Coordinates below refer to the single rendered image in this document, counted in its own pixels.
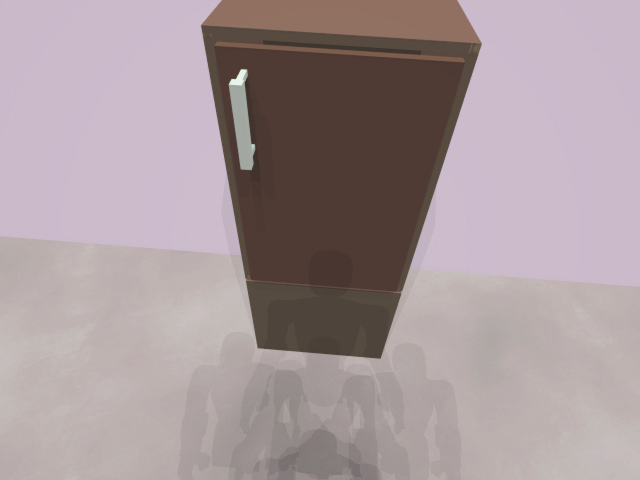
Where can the handle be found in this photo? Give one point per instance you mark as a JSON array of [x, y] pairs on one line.
[[241, 120]]

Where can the cupboard door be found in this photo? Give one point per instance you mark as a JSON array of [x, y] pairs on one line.
[[345, 145]]

